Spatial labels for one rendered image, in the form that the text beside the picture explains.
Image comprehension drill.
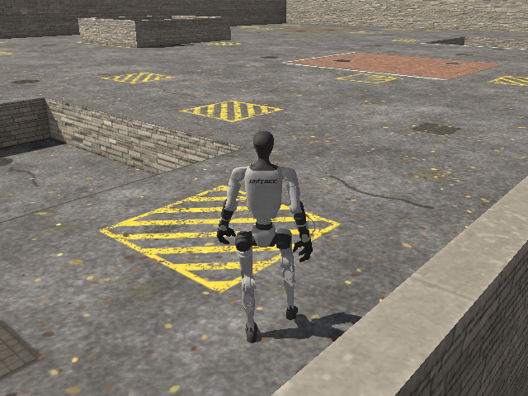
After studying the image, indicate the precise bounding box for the left robot upper arm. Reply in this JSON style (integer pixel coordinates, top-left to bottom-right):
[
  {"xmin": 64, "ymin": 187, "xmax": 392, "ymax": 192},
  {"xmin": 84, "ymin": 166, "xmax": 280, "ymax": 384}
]
[{"xmin": 224, "ymin": 167, "xmax": 247, "ymax": 211}]

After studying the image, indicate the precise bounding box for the right robot hand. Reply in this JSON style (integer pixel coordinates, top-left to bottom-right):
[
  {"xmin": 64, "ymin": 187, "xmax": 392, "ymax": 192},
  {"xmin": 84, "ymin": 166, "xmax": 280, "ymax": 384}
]
[{"xmin": 293, "ymin": 239, "xmax": 313, "ymax": 262}]

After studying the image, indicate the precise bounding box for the robot left thigh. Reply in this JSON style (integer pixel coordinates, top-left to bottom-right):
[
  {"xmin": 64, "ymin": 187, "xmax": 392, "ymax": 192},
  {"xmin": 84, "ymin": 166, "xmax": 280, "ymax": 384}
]
[{"xmin": 235, "ymin": 231, "xmax": 256, "ymax": 293}]

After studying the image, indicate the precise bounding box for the robot torso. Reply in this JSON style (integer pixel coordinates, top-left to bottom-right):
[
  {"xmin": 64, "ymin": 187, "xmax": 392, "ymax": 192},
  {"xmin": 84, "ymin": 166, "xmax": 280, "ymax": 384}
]
[{"xmin": 244, "ymin": 163, "xmax": 283, "ymax": 248}]

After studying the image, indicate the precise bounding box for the right robot forearm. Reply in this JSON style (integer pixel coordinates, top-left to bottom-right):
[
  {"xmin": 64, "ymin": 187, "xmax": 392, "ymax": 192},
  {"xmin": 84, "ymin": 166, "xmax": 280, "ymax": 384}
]
[{"xmin": 294, "ymin": 202, "xmax": 311, "ymax": 243}]

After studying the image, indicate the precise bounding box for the left robot forearm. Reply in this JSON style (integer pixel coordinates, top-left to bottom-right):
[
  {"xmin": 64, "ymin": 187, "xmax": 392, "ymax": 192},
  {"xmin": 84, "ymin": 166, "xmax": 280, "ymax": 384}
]
[{"xmin": 218, "ymin": 199, "xmax": 233, "ymax": 231}]

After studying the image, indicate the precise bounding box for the left robot hand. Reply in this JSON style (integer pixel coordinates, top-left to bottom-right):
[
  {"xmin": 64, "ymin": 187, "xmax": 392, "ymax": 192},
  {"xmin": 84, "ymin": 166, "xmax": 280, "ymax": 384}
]
[{"xmin": 216, "ymin": 228, "xmax": 236, "ymax": 244}]

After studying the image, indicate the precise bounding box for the right robot upper arm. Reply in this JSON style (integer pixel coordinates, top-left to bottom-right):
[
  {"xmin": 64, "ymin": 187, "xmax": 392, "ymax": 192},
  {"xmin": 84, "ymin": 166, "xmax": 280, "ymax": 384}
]
[{"xmin": 280, "ymin": 167, "xmax": 302, "ymax": 214}]

